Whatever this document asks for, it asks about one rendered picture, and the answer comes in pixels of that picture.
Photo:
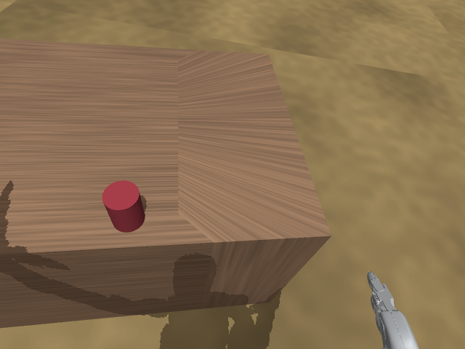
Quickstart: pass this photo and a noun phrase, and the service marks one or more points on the can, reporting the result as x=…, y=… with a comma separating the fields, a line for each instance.
x=124, y=205

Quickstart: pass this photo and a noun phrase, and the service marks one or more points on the right robot hand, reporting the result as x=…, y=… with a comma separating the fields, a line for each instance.
x=392, y=324

